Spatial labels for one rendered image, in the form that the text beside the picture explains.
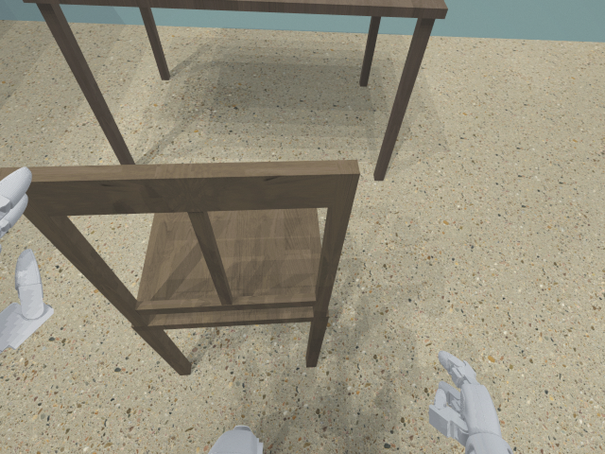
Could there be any table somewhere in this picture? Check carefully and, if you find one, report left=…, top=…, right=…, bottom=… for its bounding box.
left=23, top=0, right=448, bottom=181

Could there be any right robot hand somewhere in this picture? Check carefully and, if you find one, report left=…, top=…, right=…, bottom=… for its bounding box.
left=429, top=351, right=502, bottom=446

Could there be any left robot thigh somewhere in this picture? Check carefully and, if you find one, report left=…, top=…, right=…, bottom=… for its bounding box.
left=208, top=429, right=263, bottom=454

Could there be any robot right forearm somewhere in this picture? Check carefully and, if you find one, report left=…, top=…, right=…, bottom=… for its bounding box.
left=465, top=433, right=513, bottom=454

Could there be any left robot hand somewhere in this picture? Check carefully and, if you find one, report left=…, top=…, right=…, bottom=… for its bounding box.
left=0, top=166, right=54, bottom=354

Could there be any chair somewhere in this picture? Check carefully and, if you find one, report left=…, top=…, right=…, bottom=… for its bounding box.
left=0, top=160, right=360, bottom=375

